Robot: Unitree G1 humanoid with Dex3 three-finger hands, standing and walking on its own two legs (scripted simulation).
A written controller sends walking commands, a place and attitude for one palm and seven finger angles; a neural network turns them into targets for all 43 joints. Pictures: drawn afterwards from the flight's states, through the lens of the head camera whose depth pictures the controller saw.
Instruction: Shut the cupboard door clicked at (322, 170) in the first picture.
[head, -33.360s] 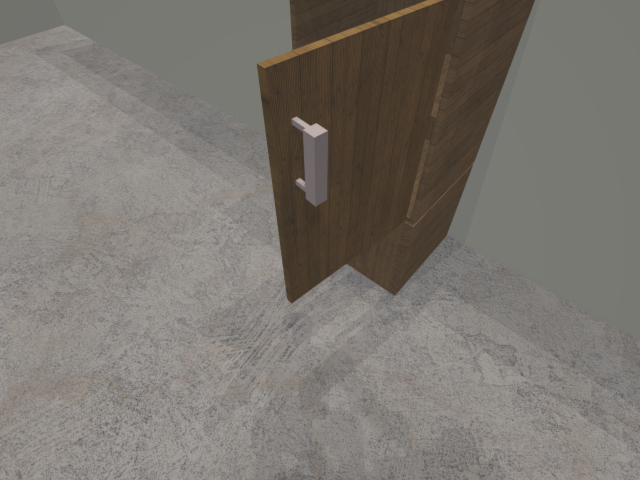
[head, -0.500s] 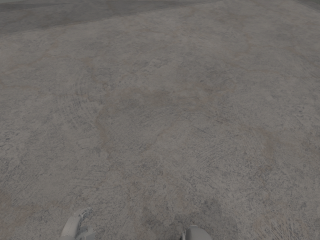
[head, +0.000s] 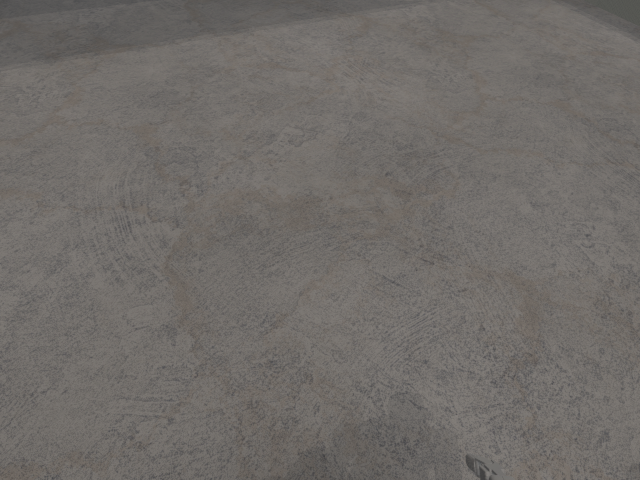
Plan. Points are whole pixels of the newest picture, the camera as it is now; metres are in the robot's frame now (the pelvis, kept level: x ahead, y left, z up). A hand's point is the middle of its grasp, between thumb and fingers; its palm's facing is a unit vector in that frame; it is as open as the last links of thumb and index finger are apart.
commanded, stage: turn to face it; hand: left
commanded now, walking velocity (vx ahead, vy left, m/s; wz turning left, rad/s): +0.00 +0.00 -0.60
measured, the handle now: out of the picture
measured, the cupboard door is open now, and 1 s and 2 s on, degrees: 54 54 54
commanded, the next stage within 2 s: none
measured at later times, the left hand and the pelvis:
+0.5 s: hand (238, 433) +0.20 +0.13 -0.15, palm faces -0.32 -0.90 -0.29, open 7.4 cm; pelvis +0.01 -0.02 -0.01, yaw -20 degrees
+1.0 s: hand (249, 418) +0.22 +0.13 -0.17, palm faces -0.54 -0.82 -0.19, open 7.4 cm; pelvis +0.04 +0.00 +0.01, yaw -37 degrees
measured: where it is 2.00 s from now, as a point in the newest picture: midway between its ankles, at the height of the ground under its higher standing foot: outside the picture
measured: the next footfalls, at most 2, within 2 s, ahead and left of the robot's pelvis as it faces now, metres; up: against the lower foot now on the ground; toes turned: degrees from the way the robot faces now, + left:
right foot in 0.46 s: +0.02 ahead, -0.15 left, +0.00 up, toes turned -24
left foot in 0.86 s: +0.14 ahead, +0.08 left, +0.00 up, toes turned -30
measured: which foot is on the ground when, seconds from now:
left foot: down 0.00-0.46, up 0.48-0.84, down 0.86-1.00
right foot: up 0.00-0.44, down 0.46-0.88, up 0.90-1.00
